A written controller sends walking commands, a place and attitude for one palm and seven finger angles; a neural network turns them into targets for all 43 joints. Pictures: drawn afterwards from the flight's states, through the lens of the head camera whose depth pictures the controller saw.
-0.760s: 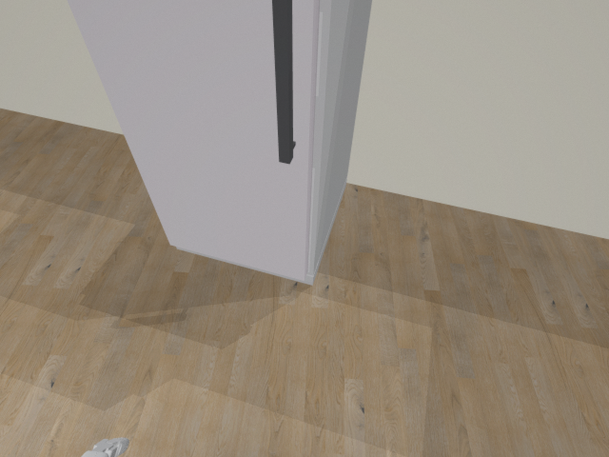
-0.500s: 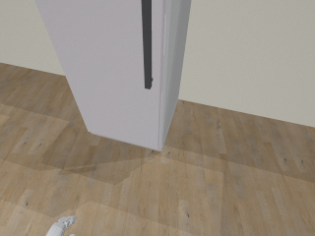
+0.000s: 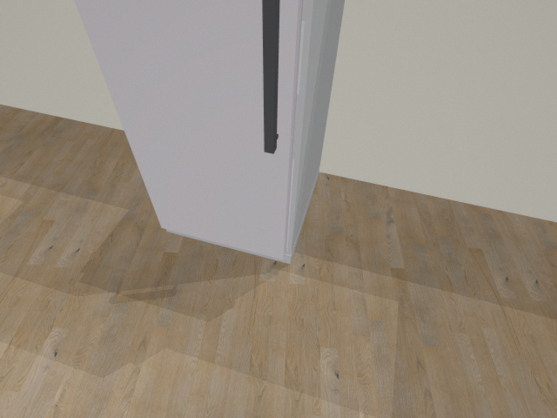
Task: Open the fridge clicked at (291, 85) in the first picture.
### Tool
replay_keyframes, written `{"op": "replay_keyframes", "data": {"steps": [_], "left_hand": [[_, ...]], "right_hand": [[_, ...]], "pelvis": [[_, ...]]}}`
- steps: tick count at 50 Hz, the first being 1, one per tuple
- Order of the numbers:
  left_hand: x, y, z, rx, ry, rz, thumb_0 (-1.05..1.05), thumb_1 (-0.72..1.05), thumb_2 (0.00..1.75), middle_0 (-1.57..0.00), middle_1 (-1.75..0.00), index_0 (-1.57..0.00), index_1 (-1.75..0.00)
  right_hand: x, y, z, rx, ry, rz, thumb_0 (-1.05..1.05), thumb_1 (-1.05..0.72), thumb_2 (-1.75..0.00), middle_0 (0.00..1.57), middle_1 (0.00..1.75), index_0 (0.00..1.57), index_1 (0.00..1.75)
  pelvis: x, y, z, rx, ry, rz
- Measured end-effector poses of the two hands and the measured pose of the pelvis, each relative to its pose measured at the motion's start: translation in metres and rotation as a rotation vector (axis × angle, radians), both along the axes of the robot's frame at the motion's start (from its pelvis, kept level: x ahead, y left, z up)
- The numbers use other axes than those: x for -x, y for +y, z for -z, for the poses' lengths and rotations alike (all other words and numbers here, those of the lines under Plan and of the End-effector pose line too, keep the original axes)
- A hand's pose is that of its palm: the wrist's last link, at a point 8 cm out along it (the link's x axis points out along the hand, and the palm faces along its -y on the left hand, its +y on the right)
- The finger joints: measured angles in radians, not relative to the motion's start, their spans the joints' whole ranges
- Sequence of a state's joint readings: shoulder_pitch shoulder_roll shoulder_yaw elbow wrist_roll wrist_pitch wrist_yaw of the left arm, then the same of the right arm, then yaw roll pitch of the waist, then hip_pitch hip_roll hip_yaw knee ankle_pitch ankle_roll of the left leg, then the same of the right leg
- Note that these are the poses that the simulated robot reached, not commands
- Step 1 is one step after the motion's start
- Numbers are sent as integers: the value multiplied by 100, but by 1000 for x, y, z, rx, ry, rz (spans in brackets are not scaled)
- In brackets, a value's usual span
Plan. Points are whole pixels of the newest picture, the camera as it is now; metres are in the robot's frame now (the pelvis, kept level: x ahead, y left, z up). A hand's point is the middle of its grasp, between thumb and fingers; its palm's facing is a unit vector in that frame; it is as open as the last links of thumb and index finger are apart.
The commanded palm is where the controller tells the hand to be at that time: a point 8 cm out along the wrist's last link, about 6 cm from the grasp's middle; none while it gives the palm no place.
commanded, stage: stand and wait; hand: right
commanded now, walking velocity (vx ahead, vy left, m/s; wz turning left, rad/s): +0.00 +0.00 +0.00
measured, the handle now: (273, 71) +0.79 +0.06 +0.12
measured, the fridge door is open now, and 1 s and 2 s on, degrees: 0 0 0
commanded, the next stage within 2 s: look at it before walking up in 0.06 s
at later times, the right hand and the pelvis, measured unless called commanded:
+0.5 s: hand out of the picture +0.07 -0.24 -0.16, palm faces -0.02 +0.95 -0.33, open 7.3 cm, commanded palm none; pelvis -0.01 +0.00 +0.00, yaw +0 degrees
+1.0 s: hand out of the picture +0.06 -0.23 -0.17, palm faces -0.06 +0.95 -0.31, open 7.3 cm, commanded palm none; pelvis -0.01 +0.00 -0.01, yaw +5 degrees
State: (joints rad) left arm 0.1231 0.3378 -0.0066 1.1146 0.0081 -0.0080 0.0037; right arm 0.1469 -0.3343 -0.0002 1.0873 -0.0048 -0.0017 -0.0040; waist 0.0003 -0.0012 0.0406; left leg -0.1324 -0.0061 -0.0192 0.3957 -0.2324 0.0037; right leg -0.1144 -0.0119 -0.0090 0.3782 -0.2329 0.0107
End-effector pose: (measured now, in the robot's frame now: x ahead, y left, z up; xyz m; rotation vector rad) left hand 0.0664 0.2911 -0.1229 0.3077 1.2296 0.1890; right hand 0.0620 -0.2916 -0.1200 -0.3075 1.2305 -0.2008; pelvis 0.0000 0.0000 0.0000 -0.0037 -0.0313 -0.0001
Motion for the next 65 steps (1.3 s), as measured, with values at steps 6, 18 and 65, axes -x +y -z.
{"op": "replay_keyframes", "data": {"steps": [6,18,65], "left_hand": [[3,-1,0,6,-8,-1,1,90,90,-20,-30,-21,-30],[6,-3,-1,10,-18,-1,1,90,90,-20,-30,-21,-30],[78,-17,35,120,-4,-247,1,91,90,-20,-30,-20,-30]], "right_hand": [[-4,4,-1,-6,-20,-9,0,-91,-89,20,30,20,30],[-6,6,-2,-13,-34,-18,0,-91,-89,20,30,20,30],[18,76,21,-89,81,-130,0,-91,-89,20,30,20,30]], "pelvis": [[4,1,-1,0,-1,-1],[8,1,-1,0,1,-4],[35,15,15,12,26,-229]]}}
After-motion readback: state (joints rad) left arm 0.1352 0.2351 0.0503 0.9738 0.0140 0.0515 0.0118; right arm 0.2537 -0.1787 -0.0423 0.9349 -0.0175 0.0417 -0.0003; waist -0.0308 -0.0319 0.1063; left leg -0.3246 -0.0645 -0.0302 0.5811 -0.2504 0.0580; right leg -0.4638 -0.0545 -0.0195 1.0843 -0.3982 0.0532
